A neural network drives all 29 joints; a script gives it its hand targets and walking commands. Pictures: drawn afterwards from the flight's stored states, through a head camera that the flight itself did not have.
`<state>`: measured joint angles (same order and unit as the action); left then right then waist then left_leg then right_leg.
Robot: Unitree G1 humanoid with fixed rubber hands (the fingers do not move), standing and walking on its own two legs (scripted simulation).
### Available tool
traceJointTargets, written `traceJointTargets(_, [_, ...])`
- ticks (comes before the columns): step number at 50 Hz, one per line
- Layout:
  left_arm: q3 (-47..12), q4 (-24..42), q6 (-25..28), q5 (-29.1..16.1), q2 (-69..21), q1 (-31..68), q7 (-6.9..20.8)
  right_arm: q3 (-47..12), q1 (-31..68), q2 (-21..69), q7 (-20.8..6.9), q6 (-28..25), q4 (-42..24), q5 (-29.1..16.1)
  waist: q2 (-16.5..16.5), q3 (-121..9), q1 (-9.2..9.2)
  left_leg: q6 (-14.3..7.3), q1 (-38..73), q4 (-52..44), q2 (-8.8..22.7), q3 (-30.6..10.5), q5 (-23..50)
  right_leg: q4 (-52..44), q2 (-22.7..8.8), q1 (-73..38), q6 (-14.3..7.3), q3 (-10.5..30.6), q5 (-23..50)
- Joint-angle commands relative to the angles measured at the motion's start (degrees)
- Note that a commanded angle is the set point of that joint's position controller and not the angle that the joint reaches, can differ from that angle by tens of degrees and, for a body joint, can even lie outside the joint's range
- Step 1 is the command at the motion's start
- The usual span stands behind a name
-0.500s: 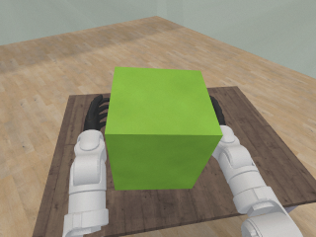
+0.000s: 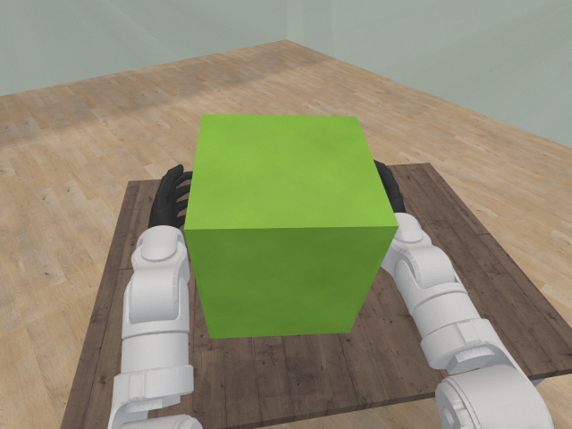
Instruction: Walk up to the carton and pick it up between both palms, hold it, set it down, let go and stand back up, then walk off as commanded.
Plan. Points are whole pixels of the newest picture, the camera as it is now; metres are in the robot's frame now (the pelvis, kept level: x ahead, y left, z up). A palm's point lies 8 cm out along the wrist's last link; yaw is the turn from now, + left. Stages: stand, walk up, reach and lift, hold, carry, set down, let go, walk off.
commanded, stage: reach and lift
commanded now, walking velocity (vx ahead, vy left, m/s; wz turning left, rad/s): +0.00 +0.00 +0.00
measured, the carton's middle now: (281, 231) +0.37 +0.00 +0.13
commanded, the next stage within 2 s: hold in 0.52 s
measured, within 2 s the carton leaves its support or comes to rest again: neither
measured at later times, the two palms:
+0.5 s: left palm (159, 220) +0.35 +0.15 +0.18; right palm (388, 206) +0.36 -0.15 +0.17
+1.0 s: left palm (157, 216) +0.35 +0.15 +0.19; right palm (388, 203) +0.36 -0.15 +0.18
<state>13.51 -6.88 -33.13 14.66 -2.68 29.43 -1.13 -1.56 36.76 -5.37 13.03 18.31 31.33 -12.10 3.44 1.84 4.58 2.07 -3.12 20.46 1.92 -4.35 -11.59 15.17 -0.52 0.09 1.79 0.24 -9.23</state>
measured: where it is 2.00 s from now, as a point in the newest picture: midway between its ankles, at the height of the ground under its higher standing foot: outside the picture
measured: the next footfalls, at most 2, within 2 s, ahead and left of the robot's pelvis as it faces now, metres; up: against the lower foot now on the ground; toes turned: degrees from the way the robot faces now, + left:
none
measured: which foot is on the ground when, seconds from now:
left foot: down 0.00-1.00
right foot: down 0.00-1.00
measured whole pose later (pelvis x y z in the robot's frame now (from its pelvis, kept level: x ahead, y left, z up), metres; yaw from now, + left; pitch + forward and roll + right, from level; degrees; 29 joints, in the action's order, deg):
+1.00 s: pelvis -0.01 +0.00 +0.00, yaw +1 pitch -6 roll -1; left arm 15.4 -6.6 -36.3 14.8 -2.3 32.7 -0.4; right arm -1.0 40.5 -5.5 13.2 20.8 32.1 -12.5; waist 2.4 1.1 4.2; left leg 2.3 -3.4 20.7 1.9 -4.5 -10.9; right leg 16.3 -0.6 0.5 1.5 -0.6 -9.3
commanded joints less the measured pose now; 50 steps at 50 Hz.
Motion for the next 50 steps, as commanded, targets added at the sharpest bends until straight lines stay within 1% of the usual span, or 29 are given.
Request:
traceJointTargets(1, [-34.26,8.28,2.75,-8.19,-32.87,36.88,7.36,-23.89,40.75,39.46,-4.43,-4.94,-24.10,-5.11,-3.45,-27.45,0.54,1.23,6.70,0.86,-5.55,4.88,20.38,1.54,5.06,-7.38,2.28,-4.20,20.92])
traceJointTargets(2, [-33.97,8.49,2.56,-8.24,-32.82,37.20,7.22,-24.45,42.32,39.58,-4.41,-5.09,-25.51,-5.48,-4.52,-26.85,-0.35,1.01,7.23,1.00,-5.58,4.96,19.75,1.60,5.05,-6.57,2.18,-4.16,19.67])
traceJointTargets(3, [-33.61,8.86,2.10,-8.03,-32.58,37.02,7.53,-23.20,39.49,39.00,-4.39,-4.12,-22.31,-5.02,-5.30,-24.17,0.66,1.38,6.65,0.19,-5.31,4.85,19.35,0.92,5.06,-5.63,1.87,-4.37,16.94])
traceJointTargets(5, [-32.92,7.59,0.95,-7.23,-31.80,36.76,7.58,-23.26,40.31,37.93,-4.87,-3.71,-22.28,-4.95,-5.24,-23.79,-0.06,1.49,6.18,-0.43,-4.94,5.31,17.93,0.56,5.25,-5.24,1.72,-4.51,13.15])
traceJointTargets(6, [-32.44,5.62,0.80,-7.48,-32.00,38.35,7.62,-21.11,41.23,37.86,-5.09,-3.59,-19.69,-3.75,-5.98,-21.44,0.75,1.40,5.98,-1.40,-4.71,5.42,13.95,-0.27,4.77,-3.24,1.26,-4.38,8.60])
traceJointTargets(7, [-32.99,7.51,1.25,-7.68,-32.67,39.62,7.67,-20.50,42.00,38.33,-5.24,-3.87,-21.36,-3.26,-4.61,-23.76,0.60,1.11,5.36,-1.61,-4.58,5.25,13.67,-0.35,4.82,-3.59,1.31,-4.71,8.38])
traceJointTargets(9, [-34.55,8.26,1.22,-8.21,-33.42,38.34,7.43,-21.12,41.13,38.24,-5.01,-4.09,-22.86,-3.92,-5.63,-25.57,1.60,1.72,7.05,-0.47,-4.60,5.04,17.71,0.27,5.27,-4.66,1.18,-5.18,12.37])
traceJointTargets(13, [-32.92,5.75,0.93,-7.81,-32.53,39.15,7.63,-22.37,42.38,38.60,-4.78,-3.08,-21.26,-5.05,-3.95,-24.92,0.49,1.08,7.13,-0.47,-4.77,4.98,17.85,0.20,5.13,-4.80,1.76,-4.55,13.69])
traceJointTargets(15, [-34.61,8.78,1.07,-9.16,-34.35,39.20,7.30,-23.67,42.81,39.51,-4.60,-3.55,-23.97,-5.90,-5.91,-27.96,1.23,2.12,8.48,1.26,-4.97,5.13,22.36,1.20,5.50,-5.57,1.29,-5.08,17.33])
traceJointTargets(17, [-32.07,6.98,0.91,-7.86,-32.56,39.32,7.41,-23.20,42.76,39.51,-4.67,-2.81,-22.08,-5.35,-3.94,-25.26,0.04,1.53,7.70,0.34,-5.04,4.83,20.15,0.79,5.47,-5.13,1.63,-4.59,15.49])
traceJointTargets(19, [-30.69,5.84,0.04,-6.70,-32.35,38.97,7.66,-21.91,40.99,38.02,-4.89,-2.16,-18.34,-4.67,-4.65,-22.44,0.10,1.34,6.88,-1.07,-4.69,5.31,17.40,-0.05,5.23,-4.09,1.47,-4.51,11.28])
traceJointTargets(20, [-31.46,8.61,0.24,-7.50,-32.14,39.81,7.62,-22.11,41.28,38.94,-5.16,-2.31,-19.20,-5.17,-5.02,-24.81,-0.23,1.35,7.31,-0.59,-4.68,5.49,18.52,0.46,5.02,-5.04,1.28,-4.43,12.50])
traceJointTargets(21, [-31.14,6.75,0.01,-7.37,-32.80,40.76,7.32,-22.19,44.07,38.05,-5.46,-2.52,-20.10,-5.90,-4.81,-23.97,-1.15,1.31,6.38,-0.61,-4.52,5.26,17.74,0.29,5.49,-4.21,1.21,-4.67,10.68])
traceJointTargets(23, [-32.38,6.44,-0.04,-7.97,-33.56,40.01,7.19,-22.40,45.03,38.72,-5.13,-2.98,-22.72,-5.76,-5.83,-26.07,0.02,1.84,7.29,0.38,-4.97,5.26,19.67,0.57,5.34,-4.71,1.05,-4.75,13.52])
traceJointTargets(24, [-32.61,7.33,0.04,-8.47,-33.22,40.46,7.22,-22.56,44.95,38.81,-4.99,-2.89,-22.64,-6.00,-4.63,-26.54,0.54,1.66,7.92,0.63,-4.91,5.15,19.90,0.85,5.50,-5.12,1.22,-5.01,14.39])
traceJointTargets(25, [-31.96,6.01,-0.17,-7.41,-32.90,41.28,7.50,-20.74,44.31,39.06,-5.00,-2.20,-19.32,-4.84,-5.09,-23.15,0.87,1.41,6.41,-0.38,-4.95,5.11,16.69,0.07,5.31,-3.68,1.36,-4.78,10.74])
traceJointTargets(27, [-32.05,6.22,-0.36,-7.66,-33.36,41.65,7.20,-21.07,44.09,39.05,-5.37,-2.24,-19.32,-5.39,-5.94,-23.71,-0.17,1.21,6.65,-0.77,-4.71,4.95,16.12,0.08,5.17,-3.63,1.02,-4.78,9.49])
traceJointTargets(30, [-31.17,5.67,0.10,-7.40,-32.65,41.36,7.44,-22.45,45.43,40.14,-4.94,-2.46,-21.22,-5.22,-3.54,-26.30,-0.66,0.85,6.69,-0.02,-4.94,4.99,17.04,0.72,5.16,-5.17,1.61,-4.51,12.40])
traceJointTargets(32, [-30.02,2.59,-0.48,-7.29,-33.17,40.43,7.70,-21.71,45.82,39.18,-5.03,-2.10,-19.57,-5.39,-4.47,-23.04,-0.59,0.98,6.13,-0.55,-4.97,5.41,15.63,0.32,5.19,-3.97,1.34,-4.60,10.53])
traceJointTargets(34, [-28.79,3.06,-0.42,-6.46,-32.26,41.52,8.00,-20.90,45.56,39.63,-5.26,-2.05,-17.88,-4.37,-2.87,-22.23,-0.79,0.14,5.14,-1.82,-4.93,5.72,13.09,-0.26,4.74,-3.40,1.82,-4.60,8.13])
traceJointTargets(35, [-29.83,4.36,-0.14,-6.87,-32.75,42.59,8.04,-20.46,44.83,39.47,-5.39,-2.17,-17.51,-4.37,-4.09,-23.49,0.19,0.27,5.64,-1.47,-4.76,5.42,12.99,-0.05,4.77,-3.24,1.40,-4.83,8.14])
traceJointTargets(37, [-31.00,5.38,-0.09,-7.57,-33.81,42.83,7.99,-21.14,47.17,40.32,-5.19,-2.80,-20.41,-5.47,-4.49,-26.38,0.12,0.80,6.03,-0.32,-5.19,5.55,15.91,0.37,4.80,-5.15,1.34,-4.51,10.72])
traceJointTargets(38, [-31.22,4.95,0.24,-8.14,-34.02,44.50,7.88,-20.11,46.18,40.14,-5.32,-2.34,-17.83,-4.46,-4.81,-24.96,0.63,0.86,6.07,-1.15,-5.09,5.33,14.47,0.27,4.89,-4.07,1.36,-4.55,9.49])
traceJointTargets(40, [-29.35,3.29,-0.11,-6.80,-32.87,43.27,8.15,-19.93,46.85,40.65,-4.99,-2.16,-18.12,-4.85,-3.92,-23.83,0.05,0.07,5.79,-1.11,-5.12,5.35,14.18,0.01,4.60,-4.90,1.60,-4.55,10.35])
traceJointTargets(44, [-30.37,4.37,0.04,-6.94,-33.29,44.39,8.00,-20.78,46.31,40.08,-5.12,-2.24,-17.86,-4.87,-5.66,-24.97,0.00,0.79,6.30,-0.68,-5.07,5.48,15.41,0.36,4.94,-3.94,1.38,-4.70,9.98])
traceJointTargets(46, [-31.78,7.10,0.59,-8.39,-33.69,44.00,7.84,-21.30,46.65,41.55,-4.99,-2.76,-21.46,-5.08,-4.73,-28.94,0.78,0.82,7.16,0.20,-5.15,5.14,17.79,1.07,5.00,-5.28,1.30,-4.71,12.85])
traceJointTargets(47, [-31.13,5.79,-0.22,-7.78,-32.77,42.26,7.86,-21.92,46.16,39.82,-4.49,-2.34,-21.52,-5.59,-4.62,-26.15,0.19,1.04,6.86,0.07,-5.26,5.27,18.09,0.83,5.06,-4.85,1.62,-4.80,12.85])
traceJointTargets(48, [-29.62,3.18,-0.33,-6.56,-31.78,42.51,7.99,-20.62,44.82,39.44,-4.64,-1.73,-17.49,-4.38,-4.30,-22.44,0.14,0.83,6.68,-0.68,-5.15,5.22,15.52,0.26,5.11,-3.69,1.52,-4.85,9.96])
traceJointTargets(50, [-28.28,3.61,0.05,-6.11,-31.64,42.18,8.36,-20.80,43.50,39.80,-4.79,-1.74,-16.72,-3.40,-2.39,-22.08,0.24,0.53,6.23,-1.30,-5.01,5.72,14.56,0.20,4.91,-4.33,1.69,-4.83,9.61])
